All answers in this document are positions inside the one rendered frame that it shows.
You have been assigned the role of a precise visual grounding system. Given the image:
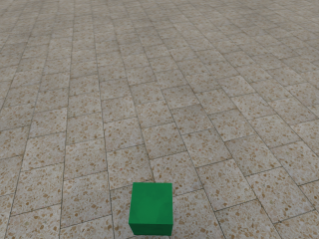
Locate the carton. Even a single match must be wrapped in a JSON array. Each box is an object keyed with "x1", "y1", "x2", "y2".
[{"x1": 129, "y1": 182, "x2": 173, "y2": 236}]

